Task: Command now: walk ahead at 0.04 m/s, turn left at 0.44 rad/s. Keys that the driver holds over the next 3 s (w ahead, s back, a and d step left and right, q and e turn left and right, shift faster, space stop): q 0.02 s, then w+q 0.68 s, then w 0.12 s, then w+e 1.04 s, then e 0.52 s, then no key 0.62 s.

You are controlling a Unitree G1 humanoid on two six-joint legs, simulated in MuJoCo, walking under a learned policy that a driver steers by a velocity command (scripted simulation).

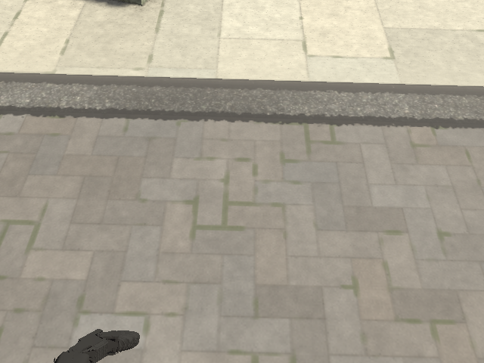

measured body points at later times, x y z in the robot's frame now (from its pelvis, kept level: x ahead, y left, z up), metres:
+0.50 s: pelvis +0.11 +0.00 +0.01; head +0.12 -0.01 +0.46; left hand +0.05 +0.28 -0.09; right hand +0.34 -0.19 -0.09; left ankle +0.17 +0.17 -0.66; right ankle +0.11 -0.14 -0.74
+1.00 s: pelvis +0.29 +0.21 +0.01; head +0.29 +0.24 +0.46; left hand +0.32 +0.52 -0.09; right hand +0.46 +0.00 -0.10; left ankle +0.21 +0.22 -0.74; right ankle +0.54 +0.14 -0.65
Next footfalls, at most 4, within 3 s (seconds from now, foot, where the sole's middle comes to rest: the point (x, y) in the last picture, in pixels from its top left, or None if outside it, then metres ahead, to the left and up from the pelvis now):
0.10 right None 0.15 -0.13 -0.77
0.68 left None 0.24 0.24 -0.77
1.24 right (124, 316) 0.62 0.31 -0.77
1.68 left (32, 262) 0.81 0.60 -0.77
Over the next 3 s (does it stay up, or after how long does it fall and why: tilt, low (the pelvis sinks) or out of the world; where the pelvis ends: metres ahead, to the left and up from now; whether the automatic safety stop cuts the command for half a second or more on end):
stays up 0.97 0.48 0.00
